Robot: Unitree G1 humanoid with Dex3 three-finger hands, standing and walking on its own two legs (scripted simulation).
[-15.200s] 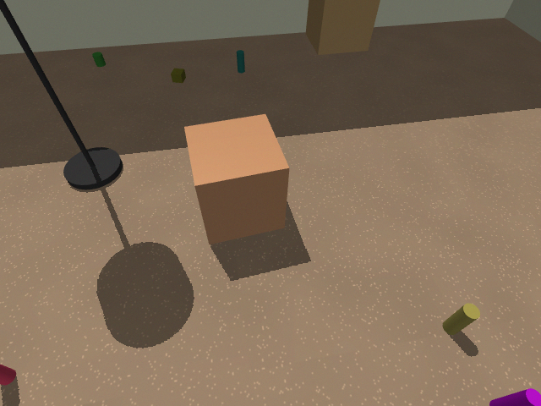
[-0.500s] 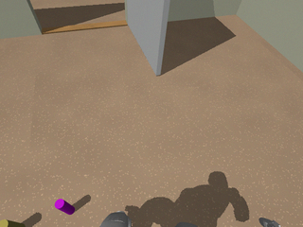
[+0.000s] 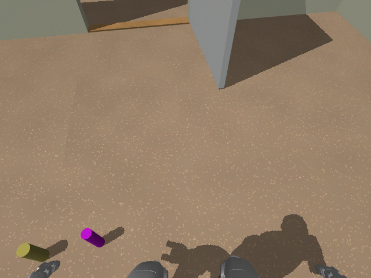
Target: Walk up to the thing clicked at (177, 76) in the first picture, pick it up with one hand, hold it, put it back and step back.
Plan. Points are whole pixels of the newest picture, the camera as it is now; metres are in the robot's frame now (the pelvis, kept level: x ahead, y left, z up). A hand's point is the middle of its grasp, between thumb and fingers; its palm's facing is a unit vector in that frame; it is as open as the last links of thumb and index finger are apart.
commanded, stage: walk up
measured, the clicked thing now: out of the picture -1.07 +2.40 -0.71
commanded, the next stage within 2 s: stand in 0.62 s
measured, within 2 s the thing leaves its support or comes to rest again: neither
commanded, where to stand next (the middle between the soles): +0.07 -0.01 m, yaw +0 degrees
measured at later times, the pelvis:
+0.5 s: pelvis +0.00 +0.00 +0.03, yaw +2 degrees
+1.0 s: pelvis +0.01 -0.01 +0.04, yaw +2 degrees
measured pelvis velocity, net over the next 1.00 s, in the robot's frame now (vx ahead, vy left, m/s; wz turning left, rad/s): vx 0.01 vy -0.01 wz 0.04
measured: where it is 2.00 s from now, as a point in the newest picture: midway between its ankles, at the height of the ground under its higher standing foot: outside the picture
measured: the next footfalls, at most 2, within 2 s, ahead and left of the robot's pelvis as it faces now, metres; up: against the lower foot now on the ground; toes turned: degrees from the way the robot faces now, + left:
none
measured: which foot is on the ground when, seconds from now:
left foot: down 0.00-1.00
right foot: down 0.00-1.00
